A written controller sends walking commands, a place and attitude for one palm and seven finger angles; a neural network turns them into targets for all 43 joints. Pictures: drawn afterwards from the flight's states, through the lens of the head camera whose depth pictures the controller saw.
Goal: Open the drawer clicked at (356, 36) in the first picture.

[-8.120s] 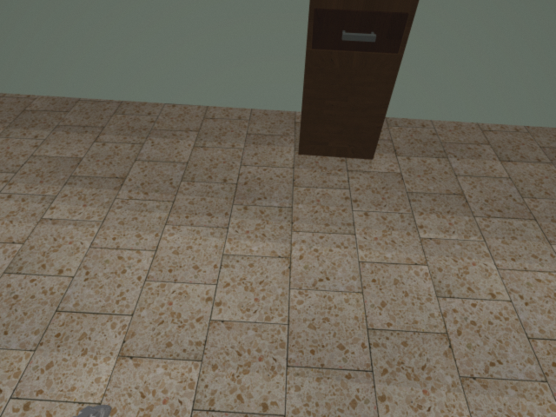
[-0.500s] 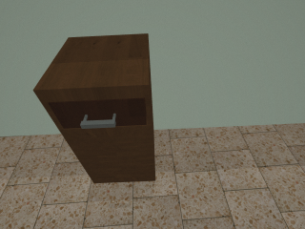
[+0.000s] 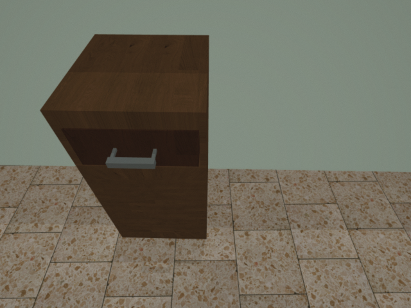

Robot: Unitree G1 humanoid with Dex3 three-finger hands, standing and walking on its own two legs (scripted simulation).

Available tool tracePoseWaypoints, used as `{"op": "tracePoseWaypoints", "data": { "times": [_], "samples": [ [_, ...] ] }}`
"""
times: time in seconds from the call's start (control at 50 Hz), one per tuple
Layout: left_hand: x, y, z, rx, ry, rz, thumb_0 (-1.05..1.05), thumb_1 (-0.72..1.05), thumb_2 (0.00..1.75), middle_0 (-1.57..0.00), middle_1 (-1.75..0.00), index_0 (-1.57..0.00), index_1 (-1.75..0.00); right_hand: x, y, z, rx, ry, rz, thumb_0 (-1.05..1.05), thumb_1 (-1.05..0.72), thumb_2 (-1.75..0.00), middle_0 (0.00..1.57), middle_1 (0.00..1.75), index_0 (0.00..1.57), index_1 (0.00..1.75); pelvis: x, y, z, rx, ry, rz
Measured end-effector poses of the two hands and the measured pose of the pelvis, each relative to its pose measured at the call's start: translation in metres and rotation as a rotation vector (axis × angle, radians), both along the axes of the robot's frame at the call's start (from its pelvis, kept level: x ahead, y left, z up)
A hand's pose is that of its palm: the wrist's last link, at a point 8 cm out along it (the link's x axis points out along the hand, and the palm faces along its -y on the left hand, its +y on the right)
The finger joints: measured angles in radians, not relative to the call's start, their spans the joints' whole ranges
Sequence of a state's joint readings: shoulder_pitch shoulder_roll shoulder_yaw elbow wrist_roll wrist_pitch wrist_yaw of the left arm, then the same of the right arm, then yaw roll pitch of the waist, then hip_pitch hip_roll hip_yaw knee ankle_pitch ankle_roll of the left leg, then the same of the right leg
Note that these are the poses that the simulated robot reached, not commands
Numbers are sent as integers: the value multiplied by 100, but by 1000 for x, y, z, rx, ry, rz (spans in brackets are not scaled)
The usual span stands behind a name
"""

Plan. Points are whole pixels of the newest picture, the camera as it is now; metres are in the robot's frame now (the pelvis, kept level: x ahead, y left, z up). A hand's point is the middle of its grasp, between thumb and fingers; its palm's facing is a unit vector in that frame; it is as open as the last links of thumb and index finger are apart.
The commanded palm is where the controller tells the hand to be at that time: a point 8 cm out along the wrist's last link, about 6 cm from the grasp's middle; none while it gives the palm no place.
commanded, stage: come to a stop and stand still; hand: left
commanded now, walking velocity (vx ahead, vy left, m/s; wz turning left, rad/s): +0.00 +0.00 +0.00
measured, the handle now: (132, 157) +0.52 +0.25 -0.09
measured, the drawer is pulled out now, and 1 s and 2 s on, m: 0.00 0.00 0.00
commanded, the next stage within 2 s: look again from close up in 0.52 s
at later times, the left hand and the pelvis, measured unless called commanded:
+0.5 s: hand out of the picture +0.02 +0.20 -0.17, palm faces +0.03 -0.98 -0.22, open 7.4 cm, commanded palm none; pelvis +0.01 +0.02 +0.00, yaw -1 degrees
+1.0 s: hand out of the picture +0.01 +0.23 -0.18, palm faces -0.01 -0.98 -0.20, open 7.4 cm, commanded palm none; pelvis -0.01 +0.06 -0.01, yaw -2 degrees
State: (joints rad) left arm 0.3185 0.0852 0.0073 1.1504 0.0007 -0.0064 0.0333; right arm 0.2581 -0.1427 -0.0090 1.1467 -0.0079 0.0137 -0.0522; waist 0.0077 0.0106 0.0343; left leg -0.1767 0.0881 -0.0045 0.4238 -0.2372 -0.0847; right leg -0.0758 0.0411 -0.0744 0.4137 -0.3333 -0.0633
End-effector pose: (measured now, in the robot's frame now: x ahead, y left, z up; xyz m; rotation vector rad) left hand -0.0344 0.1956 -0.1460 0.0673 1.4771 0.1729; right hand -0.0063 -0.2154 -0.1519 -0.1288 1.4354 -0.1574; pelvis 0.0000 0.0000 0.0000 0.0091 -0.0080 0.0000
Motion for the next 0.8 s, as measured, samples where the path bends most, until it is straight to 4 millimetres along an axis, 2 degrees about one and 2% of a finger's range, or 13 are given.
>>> {"op": "tracePoseWaypoints", "data": {
  "times": [0.18, 0.4, 0.64, 0.8],
  "samples": [
    [24, 26, 1, 34, -37, -20, 0, 91, 90, -20, -30, -20, -30, 24, 4, 3, -19, -51, 8, 1, -93, -90, 20, 30, 20, 30, 10, 11, 0, 5, -4, -7],
    [47, 52, 6, 73, -76, -49, 0, 91, 90, -20, -30, -20, -30, 19, 17, 2, -3, -33, 5, 1, -93, -90, 20, 30, 20, 30, 14, 21, 1, 9, -4, -13],
    [44, 53, 7, 68, -69, -64, 0, 91, 90, -20, -30, -20, -30, 3, 28, 2, 17, 3, -6, 0, -92, -90, 20, 30, 20, 30, 12, 27, 2, 5, 5, -15],
    [39, 64, -5, 53, -91, -98, 1, 91, 90, -20, -30, -20, -30, 11, 31, 0, -16, -87, -8, 1, -92, -90, 20, 30, 20, 30, 3, 43, -8, -14, 5, -24]
  ]
}}
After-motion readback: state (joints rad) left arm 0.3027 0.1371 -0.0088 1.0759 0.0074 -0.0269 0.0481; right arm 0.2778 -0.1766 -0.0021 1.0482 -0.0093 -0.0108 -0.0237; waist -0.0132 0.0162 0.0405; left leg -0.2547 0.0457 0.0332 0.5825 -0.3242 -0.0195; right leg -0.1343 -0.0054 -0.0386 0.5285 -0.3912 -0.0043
